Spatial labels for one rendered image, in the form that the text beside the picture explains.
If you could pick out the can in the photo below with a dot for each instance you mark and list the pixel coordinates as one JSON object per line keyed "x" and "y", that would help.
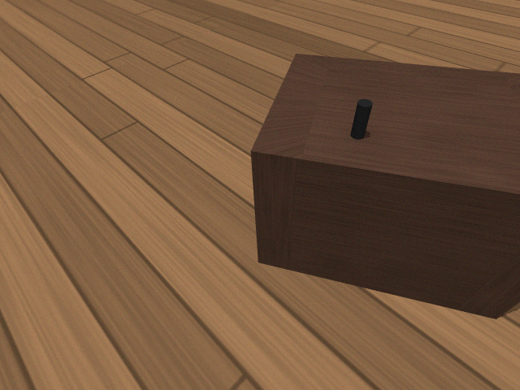
{"x": 361, "y": 118}

